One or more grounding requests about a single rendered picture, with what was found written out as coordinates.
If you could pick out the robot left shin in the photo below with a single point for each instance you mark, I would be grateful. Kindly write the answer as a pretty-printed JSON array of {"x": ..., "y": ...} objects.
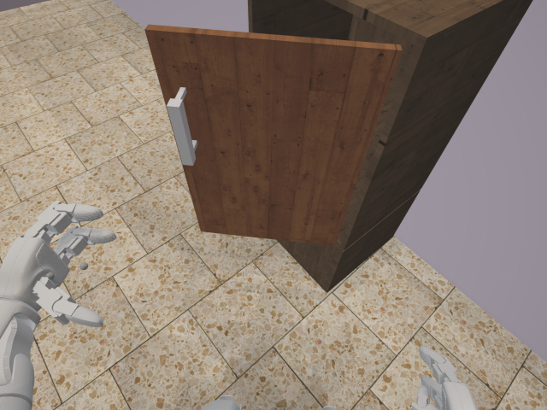
[{"x": 227, "y": 397}]

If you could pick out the right robot hand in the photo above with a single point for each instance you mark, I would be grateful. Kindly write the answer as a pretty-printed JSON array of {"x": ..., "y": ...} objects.
[{"x": 452, "y": 395}]

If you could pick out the left robot hand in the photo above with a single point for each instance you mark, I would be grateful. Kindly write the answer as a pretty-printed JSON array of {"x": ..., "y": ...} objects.
[{"x": 22, "y": 273}]

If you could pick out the handle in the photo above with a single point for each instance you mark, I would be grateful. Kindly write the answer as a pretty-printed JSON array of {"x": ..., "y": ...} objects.
[{"x": 177, "y": 115}]

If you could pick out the cupboard door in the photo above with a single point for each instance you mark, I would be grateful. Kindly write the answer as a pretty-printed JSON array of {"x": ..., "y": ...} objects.
[{"x": 283, "y": 125}]

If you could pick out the left robot forearm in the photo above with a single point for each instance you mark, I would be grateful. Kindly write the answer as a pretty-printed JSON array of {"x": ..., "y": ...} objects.
[{"x": 18, "y": 321}]

